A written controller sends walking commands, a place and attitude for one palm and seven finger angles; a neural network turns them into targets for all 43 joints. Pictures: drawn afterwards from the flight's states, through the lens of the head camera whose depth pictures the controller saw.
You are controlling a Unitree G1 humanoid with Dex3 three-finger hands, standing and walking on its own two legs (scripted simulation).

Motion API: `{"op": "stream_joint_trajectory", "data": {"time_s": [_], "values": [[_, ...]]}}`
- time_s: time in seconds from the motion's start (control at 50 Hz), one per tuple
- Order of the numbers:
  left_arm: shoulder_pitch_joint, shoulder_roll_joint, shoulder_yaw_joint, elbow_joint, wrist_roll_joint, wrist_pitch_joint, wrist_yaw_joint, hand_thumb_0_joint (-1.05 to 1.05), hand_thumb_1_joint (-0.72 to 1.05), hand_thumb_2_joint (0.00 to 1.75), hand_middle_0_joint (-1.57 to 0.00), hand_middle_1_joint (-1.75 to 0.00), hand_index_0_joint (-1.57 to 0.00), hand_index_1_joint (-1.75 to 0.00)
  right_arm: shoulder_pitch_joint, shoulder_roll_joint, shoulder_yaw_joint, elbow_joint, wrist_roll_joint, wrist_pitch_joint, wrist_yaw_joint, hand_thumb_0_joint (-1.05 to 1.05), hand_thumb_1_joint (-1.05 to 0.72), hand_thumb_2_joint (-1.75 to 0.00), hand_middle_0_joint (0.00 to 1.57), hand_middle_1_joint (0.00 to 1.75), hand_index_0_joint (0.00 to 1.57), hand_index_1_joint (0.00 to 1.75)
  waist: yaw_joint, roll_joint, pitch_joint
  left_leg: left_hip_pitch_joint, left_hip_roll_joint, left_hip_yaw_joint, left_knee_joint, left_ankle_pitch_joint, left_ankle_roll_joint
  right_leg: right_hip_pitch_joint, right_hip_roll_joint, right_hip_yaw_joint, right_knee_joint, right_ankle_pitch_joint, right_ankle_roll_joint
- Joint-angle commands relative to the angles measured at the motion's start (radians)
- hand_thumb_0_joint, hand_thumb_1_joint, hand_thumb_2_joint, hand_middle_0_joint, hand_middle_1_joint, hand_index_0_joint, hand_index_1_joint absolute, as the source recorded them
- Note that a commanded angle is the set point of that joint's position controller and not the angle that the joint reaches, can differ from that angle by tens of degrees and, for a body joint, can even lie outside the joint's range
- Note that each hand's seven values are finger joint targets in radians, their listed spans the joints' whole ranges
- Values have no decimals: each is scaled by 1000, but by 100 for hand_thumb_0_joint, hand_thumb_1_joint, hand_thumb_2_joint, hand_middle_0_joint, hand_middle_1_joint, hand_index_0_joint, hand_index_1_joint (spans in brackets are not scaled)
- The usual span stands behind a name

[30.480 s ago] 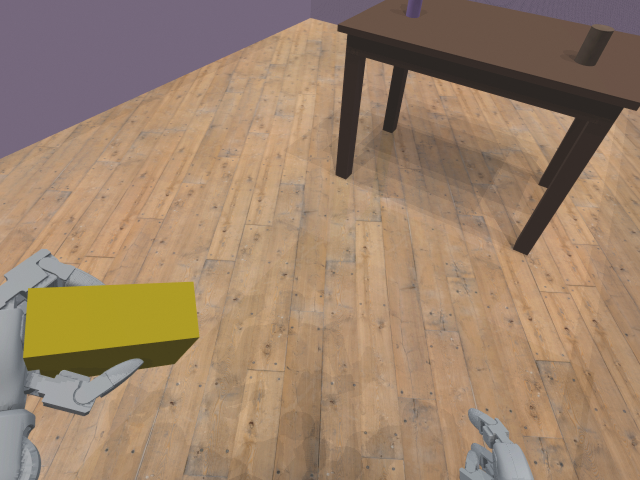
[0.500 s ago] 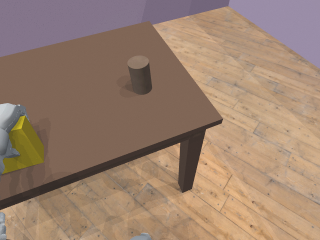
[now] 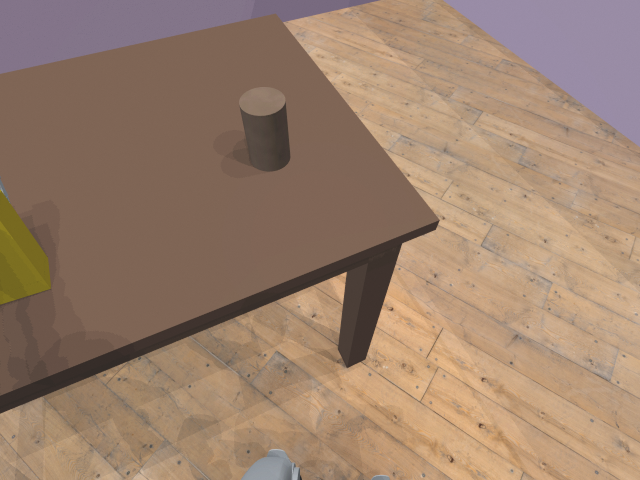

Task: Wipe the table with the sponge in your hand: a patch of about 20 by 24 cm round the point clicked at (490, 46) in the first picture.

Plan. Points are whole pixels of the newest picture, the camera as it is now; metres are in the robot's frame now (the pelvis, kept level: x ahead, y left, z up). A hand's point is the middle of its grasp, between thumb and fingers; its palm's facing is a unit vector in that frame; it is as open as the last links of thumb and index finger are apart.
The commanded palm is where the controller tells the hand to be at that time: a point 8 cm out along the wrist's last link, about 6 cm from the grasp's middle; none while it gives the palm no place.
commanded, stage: wipe forward along the first lane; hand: left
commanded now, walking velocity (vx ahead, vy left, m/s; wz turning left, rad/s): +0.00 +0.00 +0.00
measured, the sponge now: out of the picture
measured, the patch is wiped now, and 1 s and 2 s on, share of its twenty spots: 0.20 0.25 0.35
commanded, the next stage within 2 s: slide across to the middle lane in 0.44 s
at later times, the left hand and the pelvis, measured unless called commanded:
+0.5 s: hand out of the picture +0.42 +0.46 +0.09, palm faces -0.18 +0.04 -0.98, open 9.8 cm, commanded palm +0.43 +0.43 +0.11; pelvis +0.01 +0.03 +0.00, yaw +0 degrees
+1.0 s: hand out of the picture +0.45 +0.43 +0.10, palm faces -0.16 +0.06 -0.98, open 9.8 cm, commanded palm +0.46 +0.38 +0.14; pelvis +0.02 +0.03 +0.01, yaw +1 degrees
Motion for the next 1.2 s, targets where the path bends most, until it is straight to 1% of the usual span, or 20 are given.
{"op": "stream_joint_trajectory", "data": {"time_s": [0.0, 0.08, 0.24, 0.28, 0.32, 0.34, 0.4, 0.52, 0.54, 0.6, 0.64, 0.74, 0.78, 0.8, 0.84, 0.88, 0.98, 1.0, 1.14, 1.18], "values": [[-263, 276, 22, -107, 21, 13, 60, 0, 10, 130, -120, -160, -120, -160, 82, -159, -60, -76, -2, -20, -11, 0, -90, -90, 20, 30, 20, 30, -25, -22, -225, 183, -36, 19, -79, 68, 43, 58, -15, 73, -142, 170, 4], [-251, 258, 10, -83, 22, 30, 73, 0, 10, 130, -120, -160, -120, -160, 92, -160, -63, -69, -4, -12, -9, 0, -90, -90, 20, 30, 20, 30, -26, -47, -244, 208, -32, 12, -84, 76, 41, 42, -9, 64, -143, 155, 6], [-308, 225, -24, -68, 20, 37, 70, 0, 10, 130, -120, -160, -120, -160, 108, -160, -64, -59, -8, -9, -12, 0, -90, -90, 20, 30, 20, 30, -38, -38, -234, 272, -20, -21, -103, 99, 34, -28, -3, 45, -140, 119, 0], [-338, 255, -11, -57, 22, 42, 70, 0, 10, 130, -120, -160, -120, -160, 113, -165, -61, -59, -9, -8, -12, 0, -90, -90, 20, 30, 20, 30, -42, -62, -227, 257, -18, -25, -108, 80, 34, -27, -2, 43, -142, 108, 1], [-365, 270, -5, -62, 32, 36, 68, 0, 10, 130, -120, -160, -120, -160, 119, -166, -61, -57, -12, -6, -13, 0, -90, -90, 20, 30, 20, 30, -37, -18, -243, 289, -14, -41, -113, 104, 26, -51, -2, 36, -127, 104, -5], [-363, 235, -34, -53, 32, 40, 68, 0, 10, 130, -120, -160, -120, -160, 122, -161, -60, -60, -12, -8, -12, 0, -90, -90, 20, 30, 20, 30, -43, -19, -238, 293, -16, -41, -113, 97, 27, -61, 0, 35, -130, 95, -5], [-411, 229, -48, -58, 47, 41, 64, 0, 10, 130, -120, -160, -120, -160, 125, -163, -59, -59, -15, -8, -12, 0, -90, -90, 20, 30, 20, 30, -50, 7, -223, 321, -6, -62, -124, 99, 17, -103, 0, 28, -125, 90, -10], [-412, 237, -39, -34, 50, 41, 61, 0, 10, 130, -120, -160, -120, -160, 152, -164, -63, -51, -23, -4, -14, 0, -90, -90, 20, 30, 20, 30, -45, -4, -269, 353, -1, -84, -117, 125, 5, -122, 4, 24, -112, 90, -12], [-461, 186, -87, -71, 42, 36, 60, 0, 10, 130, -120, -160, -120, -160, 145, -157, -63, -54, -21, -7, -14, 0, -90, -90, 20, 30, 20, 30, -64, 12, -266, 369, 1, -84, -117, 122, 4, -141, 3, 23, -114, 91, -9], [-492, 178, -80, -122, 24, 27, 61, 0, 10, 130, -120, -160, -120, -160, 148, -154, -68, -48, -22, -18, -15, 0, -90, -90, 20, 30, 20, 30, -59, 34, -305, 419, 9, -98, -130, 122, 1, -132, 0, 25, -121, 96, -11], [-513, 153, -102, -131, 10, 29, 65, 0, 10, 130, -120, -160, -120, -160, 149, -152, -69, -40, -19, -21, -17, 0, -90, -90, 20, 30, 20, 30, -73, 24, -297, 427, 8, -101, -133, 104, 1, -139, 1, 26, -130, 88, -7], [-532, 130, -117, -127, -38, 41, 66, 0, 10, 130, -120, -160, -120, -160, 142, -148, -64, -21, -11, -38, -20, 0, -90, -90, 20, 30, 20, 30, -81, 11, -275, 424, 2, -92, -156, 70, 10, -99, -5, 34, -159, 88, -1], [-555, 120, -130, -147, -38, 52, 63, 0, 10, 130, -120, -160, -120, -160, 140, -145, -63, -16, -11, -44, -17, 0, -90, -90, 20, 30, 20, 30, -79, 43, -291, 445, 1, -91, -164, 81, 7, -84, -7, 31, -163, 98, -3], [-580, 98, -148, -183, -38, 52, 59, 0, 10, 130, -120, -160, -120, -160, 134, -142, -62, -18, -11, -49, -16, 0, -90, -90, 20, 30, 20, 30, -75, 90, -314, 496, 5, -101, -172, 121, -3, -91, -8, 28, -160, 113, -8], [-579, 86, -164, -164, -26, 70, 55, 0, 10, 130, -120, -160, -120, -160, 136, -143, -63, -1, -14, -49, -15, 0, -90, -90, 20, 30, 20, 30, -82, 96, -292, 521, 8, -105, -178, 132, -11, -104, -5, 26, -170, 112, -9], [-572, 49, -189, -159, -28, 88, 49, 0, 10, 130, -120, -160, -120, -160, 132, -140, -61, -1, -15, -51, -13, 0, -90, -90, 20, 30, 20, 30, -86, 69, -275, 517, 7, -101, -187, 127, -7, -87, -5, 26, -184, 117, -8], [-551, 50, -169, -148, -41, 102, 42, 0, 10, 130, -120, -160, -120, -160, 121, -139, -61, 2, -17, -52, -9, 0, -90, -90, 20, 30, 20, 30, -74, 43, -289, 522, 3, -88, -187, 199, -5, -34, -7, 28, -195, 157, -8], [-570, 21, -188, -176, -47, 100, 37, 0, 10, 130, -120, -160, -120, -160, 114, -136, -59, -5, -17, -53, -7, 0, -90, -90, 20, 30, 20, 30, -69, 69, -308, 548, 5, -90, -191, 246, -12, -29, -10, 26, -193, 178, -10], [-489, 101, -94, -129, -24, 135, 67, 0, 10, 130, -120, -160, -120, -160, 105, -143, -62, -9, -23, -33, 7, 0, -90, -90, 20, 30, 20, 30, -41, -14, -337, 491, -7, -37, -172, 361, 5, 95, -11, 34, -196, 291, -3], [-478, 70, -118, -125, -24, 148, 70, 0, 10, 130, -120, -160, -120, -160, 97, -140, -61, -18, -18, -28, 13, 0, -90, -90, 20, 30, 20, 30, -44, -16, -319, 469, -10, -24, -172, 365, 7, 111, -15, 37, -200, 318, 0]]}}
